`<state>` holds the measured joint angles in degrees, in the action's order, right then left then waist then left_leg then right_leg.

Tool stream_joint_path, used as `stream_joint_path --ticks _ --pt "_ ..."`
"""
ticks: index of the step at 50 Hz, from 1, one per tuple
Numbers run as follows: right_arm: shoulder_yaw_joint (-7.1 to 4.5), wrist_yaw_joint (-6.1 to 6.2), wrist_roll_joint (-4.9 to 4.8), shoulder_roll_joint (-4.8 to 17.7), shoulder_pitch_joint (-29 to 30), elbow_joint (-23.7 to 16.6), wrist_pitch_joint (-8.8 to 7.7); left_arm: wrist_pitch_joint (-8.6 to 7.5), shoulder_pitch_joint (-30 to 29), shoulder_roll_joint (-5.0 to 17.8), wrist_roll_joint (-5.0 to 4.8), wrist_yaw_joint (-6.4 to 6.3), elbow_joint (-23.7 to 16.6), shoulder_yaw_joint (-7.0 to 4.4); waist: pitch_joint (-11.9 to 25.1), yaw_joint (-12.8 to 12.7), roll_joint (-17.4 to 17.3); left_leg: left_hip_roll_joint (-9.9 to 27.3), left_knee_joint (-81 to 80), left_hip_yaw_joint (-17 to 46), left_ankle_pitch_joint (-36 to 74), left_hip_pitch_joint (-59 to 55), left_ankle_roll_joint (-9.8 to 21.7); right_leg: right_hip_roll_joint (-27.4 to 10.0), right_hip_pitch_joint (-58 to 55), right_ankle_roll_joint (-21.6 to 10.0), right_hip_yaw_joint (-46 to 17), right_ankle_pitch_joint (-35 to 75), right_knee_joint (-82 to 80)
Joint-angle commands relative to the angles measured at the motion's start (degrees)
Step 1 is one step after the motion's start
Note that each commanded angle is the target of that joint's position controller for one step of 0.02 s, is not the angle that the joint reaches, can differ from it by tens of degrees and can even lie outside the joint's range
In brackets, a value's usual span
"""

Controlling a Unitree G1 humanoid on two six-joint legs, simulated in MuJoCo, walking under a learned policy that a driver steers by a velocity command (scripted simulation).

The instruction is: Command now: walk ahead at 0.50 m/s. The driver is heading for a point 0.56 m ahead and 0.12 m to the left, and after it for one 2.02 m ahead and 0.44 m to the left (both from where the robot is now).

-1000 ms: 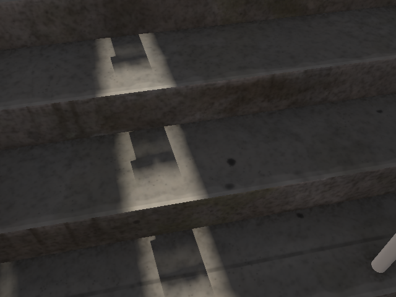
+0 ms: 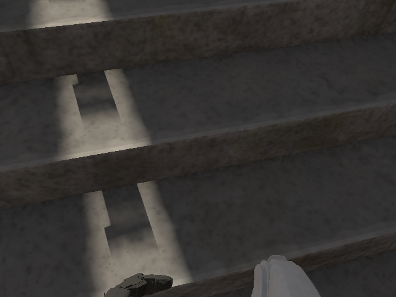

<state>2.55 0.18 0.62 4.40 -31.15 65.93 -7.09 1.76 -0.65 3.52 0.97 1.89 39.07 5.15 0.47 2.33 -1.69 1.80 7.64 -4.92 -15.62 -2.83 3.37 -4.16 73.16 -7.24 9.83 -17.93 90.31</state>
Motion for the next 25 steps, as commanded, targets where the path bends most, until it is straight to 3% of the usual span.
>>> stream_joint_path --ticks 1,2,3,4,5,6,7,8,9,10,11,12,13,14,15,16,17,18,19,20,21,22,23,24,25 --pt "-2.15 -8.81 4.84 15.7 -0.5 -2.5 -0.36 2.03 -10.8 6.4 2.45 5.18 -6.6 -1.46 7.5 -8.2 -10.6 16.8 2.8 3.4 90.7 0.1 15.3 6.6 -21.7 -2.0 1.8 -3.3 -13.4" --pt "-3.8 -9.27 3.5 18.6 -0.5 -3.4 -0.42 1.64 -8.1 8.6 2.87 5.18 -4.9 -1.92 10.7 -9.6 -10.7 16.8 5.7 3.1 99.7 -7.8 16.7 10.0 -22.4 -1.0 5.2 -6.3 -24.0" --pt "-6.29 -2.53 -2.09 19.4 0.5 -5.5 -0.83 -1.8 12.2 8.3 -0.39 1.12 1.0 -3.33 16.8 -11.4 -7.7 13.4 23.6 -2.1 106.5 -12.7 9.6 11.9 -39.0 -3.5 7.1 -13.1 -27.7" --pt "-5.85 -0.18 -3.86 18.7 -1.1 -4.8 -1.57 -3.71 24.1 11.0 -0.76 -0.6 5.5 -4.62 22.3 -15.5 -9.2 12.4 36.8 1.1 97.0 -6.2 6.8 7.6 -52.6 -5.8 -7.0 -7.7 -33.3" --pt "-5.33 -0.47 -5.05 13.1 -5.7 -7.5 -2.16 -4.01 28.8 17.1 0.32 -1.93 8.9 -7.24 28.2 -13.3 4.1 4.5 56.0 3.8 78.2 16.2 3.9 -5.3 -69.5 -13.0 -36.2 -21.2 -45.2" --pt "-4.84 -8.43 6.11 9.1 1.0 -2.8 1.9 -0.4 35.0 14.5 5.86 0.79 11.5 -4.84 18.9 -21.0 17.8 -11.6 92.4 21.1 22.6 41.8 3.8 -7.6 -68.9 -19.7 -64.4 -8.1 -66.7" --pt "-6.42 -10.15 4.15 8.8 3.2 -7.4 2.06 -2.87 37.2 16.0 5.05 1.45 15.8 -6.41 7.2 -14.8 12.9 -12.3 109.3 30.3 24.2 58.0 6.5 -9.0 -65.8 -12.0 -60.7 -10.4 -67.8" --pt "-6.48 -8.99 2.28 9.7 9.6 -10.0 1.76 -3.97 29.2 15.4 2.76 2.39 17.9 -7.21 2.2 -11.0 5.2 -11.7 119.7 27.5 22.8 66.9 8.0 -9.7 -61.5 -13.7 -53.6 -1.5 -64.1" --pt "-5.99 -6.84 2.29 9.1 13.4 -12.6 1.69 -5.63 22.3 9.1 1.98 3.21 19.2 -5.69 4.5 -6.5 -1.7 -11.0 119.3 27.4 18.4 67.9 10.2 -10.1 -59.8 -14.0 -46.1 7.5 -63.7" --pt "-4.61 -5.57 2.65 7.4 14.8 -15.0 2.65 -6.41 17.2 3.1 2.82 3.71 20.3 -3.65 5.0 -2.4 -4.8 -8.9 119.6 26.3 17.8 70.3 12.3 -10.3 -57.8 -12.1 -39.2 9.6 -64.3" --pt "-2.06 -1.14 2.45 -2.3 16.9 -21.3 2.1 -7.63 19.9 3.4 -0.72 0.09 23.6 -5.9 3.8 2.8 -0.1 -5.4 115.9 18.1 7.4 62.4 7.4 -7.6 -53.9 -4.2 -27.4 3.2 -64.7" --pt "-1.78 -4.05 1.32 3.4 16.4 -17.8 5.06 -7.29 10.7 -0.9 4.2 2.82 21.2 -2.61 2.1 3.7 -5.2 -3.5 118.5 19.5 14.9 71.1 13.5 -8.3 -49.0 -5.7 -23.3 11.8 -68.5" --pt "-2.1 -4.54 1.14 4.4 15.8 -18.1 5.99 -8.21 10.7 -1.0 4.42 3.33 20.1 -2.68 0.4 4.5 -1.2 -2.3 116.6 17.2 12.0 70.6 13.9 -5.8 -45.6 -5.2 -17.5 11.0 -70.9" --pt "-1.15 -4.72 0.74 3.3 17.3 -18.8 5.96 -8.82 12.2 -1.0 4.97 2.5 20.4 -2.39 0.7 4.5 4.9 -1.9 125.1 13.7 5.3 72.7 14.6 -4.4 -44.8 -5.3 -13.9 10.7 -72.9" --pt "-0.86 -5.05 0.66 3.2 20.8 -20.7 5.58 -8.9 15.3 -1.0 5.89 2.11 21.9 -1.96 -0.6 4.4 2.6 -1.6 124.1 12.7 4.7 75.0 16.1 -3.3 -43.7 -4.1 -11.4 7.5 -73.4" --pt "-0.39 -5.49 0.74 3.9 25.3 -21.9 4.84 -8.54 21.7 0.2 7.04 1.41 24.0 -1.68 0.4 2.9 4.1 -1.2 125.8 11.0 3.7 80.0 16.8 -3.0 -48.2 -3.4 -10.8 6.1 -73.2" --pt "0.2 -5.42 0.22 3.6 29.7 -23.7 4.6 -8.26 26.2 1.4 8.44 0.9 25.6 -1.39 0.1 1.3 4.3 -0.3 122.3 10.3 5.2 84.4 16.7 -2.5 -52.3 -2.1 -9.3 5.2 -73.2" --pt "0.42 -5.17 -0.08 5.4 35.4 -26.3 4.61 -7.98 30.0 3.9 9.47 1.64 26.4 -1.36 1.4 -0.6 1.4 1.1 109.8 7.3 13.0 81.6 15.8 -2.0 -53.0 -0.7 -7.5 7.2 -74.8" --pt "0.77 -4.85 -0.53 6.0 40.3 -28.0 4.97 -8.07 33.5 5.3 8.82 1.73 26.8 -1.69 1.0 -3.2 4.1 2.2 103.4 5.4 13.0 81.3 14.2 -2.6 -55.6 -1.5 -7.3 9.3 -77.5" --pt "0.31 -4.6 -1.08 8.1 45.5 -29.8 6.67 -7.61 30.5 7.2 7.99 2.56 24.6 -1.94 0.3 -3.8 6.1 3.6 95.0 1.4 10.8 74.5 12.4 -4.3 -51.3 -2.4 -4.6 11.3 -83.5" --pt "0.44 -4.58 -1.06 7.7 50.4 -32.0 8.25 -6.97 31.1 7.9 6.7 3.32 24.7 -1.78 0.9 -4.1 7.6 2.6 89.6 -1.0 7.1 65.3 11.4 -4.7 -46.0 -3.6 -4.5 17.7 -87.9" --pt "0.64 -5.02 0.39 5.0 46.6 -31.1 9.0 -7.93 26.5 8.8 4.1 3.54 21.3 -1.62 1.7 -0.3 9.6 1.0 86.0 -4.5 5.8 54.4 9.2 -6.5 -43.4 -5.7 -3.6 36.4 -87.7" --pt "0.78 -5.75 0.73 4.9 43.3 -30.9 9.82 -8.68 26.8 13.8 2.68 3.85 21.6 -2.43 4.7 2.3 10.5 -2.3 83.4 -6.1 7.7 47.4 7.9 -8.6 -45.9 -8.3 -2.5 65.1 -84.6" --pt "0.29 -6.37 0.82 6.6 41.6 -31.0 9.99 -9.71 28.4 18.2 1.12 4.04 22.1 -3.47 5.3 3.4 11.0 -4.0 73.9 -6.8 2.6 48.3 6.7 -10.2 -57.6 -7.4 -1.5 84.9 -80.0" --pt "-0.07 -6.72 0.64 7.8 40.1 -30.6 9.72 -10.07 29.9 20.6 0.8 4.01 23.0 -4.37 4.5 3.0 12.0 -6.2 64.5 -8.1 -3.6 49.9 5.9 -12.6 -68.0 -6.8 -2.2 95.8 -75.5"
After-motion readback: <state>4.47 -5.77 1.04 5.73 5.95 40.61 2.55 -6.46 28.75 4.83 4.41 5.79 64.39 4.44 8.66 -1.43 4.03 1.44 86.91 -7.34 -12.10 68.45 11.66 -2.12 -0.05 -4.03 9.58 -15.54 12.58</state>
